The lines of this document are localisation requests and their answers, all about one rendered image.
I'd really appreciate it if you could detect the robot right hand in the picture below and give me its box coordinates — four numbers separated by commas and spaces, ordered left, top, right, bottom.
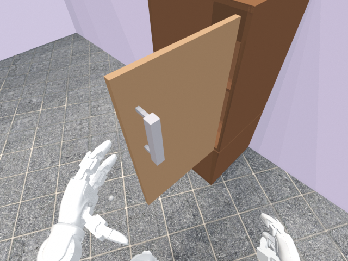
257, 213, 300, 261

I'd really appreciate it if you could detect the robot left hand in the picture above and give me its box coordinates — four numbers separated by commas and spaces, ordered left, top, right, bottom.
58, 140, 128, 245

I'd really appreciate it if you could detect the left robot forearm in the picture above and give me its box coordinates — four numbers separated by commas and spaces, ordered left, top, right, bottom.
37, 223, 85, 261

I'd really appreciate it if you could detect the cupboard door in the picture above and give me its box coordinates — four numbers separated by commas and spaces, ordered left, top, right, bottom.
104, 14, 241, 205

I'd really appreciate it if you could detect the handle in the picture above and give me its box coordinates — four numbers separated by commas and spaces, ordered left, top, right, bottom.
135, 106, 165, 166

